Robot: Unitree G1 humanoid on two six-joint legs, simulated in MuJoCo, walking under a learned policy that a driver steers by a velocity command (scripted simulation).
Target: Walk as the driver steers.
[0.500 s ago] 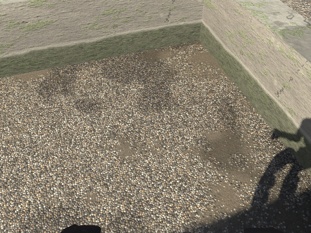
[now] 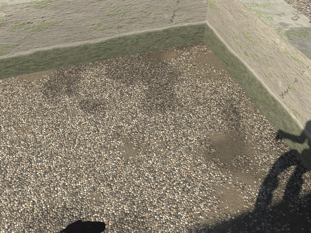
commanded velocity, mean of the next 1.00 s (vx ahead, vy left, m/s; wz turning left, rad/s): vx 0.50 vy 0.00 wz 0.00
